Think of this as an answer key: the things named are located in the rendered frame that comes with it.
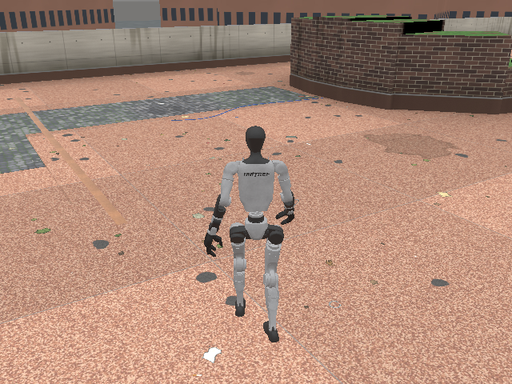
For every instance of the robot right forearm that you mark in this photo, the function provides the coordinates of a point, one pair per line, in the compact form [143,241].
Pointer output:
[289,206]

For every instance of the right robot hand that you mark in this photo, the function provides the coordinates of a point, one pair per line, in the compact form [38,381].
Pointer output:
[283,213]

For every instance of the left robot hand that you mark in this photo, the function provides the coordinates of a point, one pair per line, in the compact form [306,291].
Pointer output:
[208,241]

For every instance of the right robot upper arm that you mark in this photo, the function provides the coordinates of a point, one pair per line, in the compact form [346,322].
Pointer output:
[284,180]

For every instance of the right robot shin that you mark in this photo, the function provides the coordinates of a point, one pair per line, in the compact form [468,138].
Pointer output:
[272,297]

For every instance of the left robot upper arm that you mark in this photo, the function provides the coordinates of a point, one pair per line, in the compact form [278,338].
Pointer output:
[230,169]

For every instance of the robot left forearm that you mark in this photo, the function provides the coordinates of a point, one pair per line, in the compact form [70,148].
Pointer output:
[217,217]

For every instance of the humanoid robot torso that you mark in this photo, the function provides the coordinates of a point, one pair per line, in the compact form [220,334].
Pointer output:
[256,188]

